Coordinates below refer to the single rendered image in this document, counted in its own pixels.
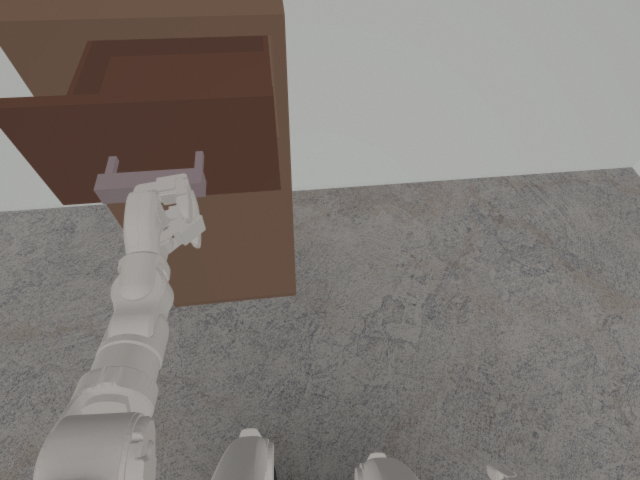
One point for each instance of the cabinet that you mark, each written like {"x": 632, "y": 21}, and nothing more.
{"x": 247, "y": 250}

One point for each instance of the robot left hand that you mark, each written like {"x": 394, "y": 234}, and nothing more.
{"x": 145, "y": 218}

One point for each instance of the handle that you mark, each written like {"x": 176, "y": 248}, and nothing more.
{"x": 113, "y": 187}

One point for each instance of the robot right shin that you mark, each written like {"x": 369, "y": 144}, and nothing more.
{"x": 376, "y": 455}

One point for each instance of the left robot forearm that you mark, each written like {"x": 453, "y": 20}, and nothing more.
{"x": 124, "y": 373}

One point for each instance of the robot left upper arm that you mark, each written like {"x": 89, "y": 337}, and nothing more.
{"x": 111, "y": 446}

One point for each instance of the drawer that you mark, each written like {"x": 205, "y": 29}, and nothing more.
{"x": 153, "y": 103}

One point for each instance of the robot right thigh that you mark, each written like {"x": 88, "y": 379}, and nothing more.
{"x": 384, "y": 469}

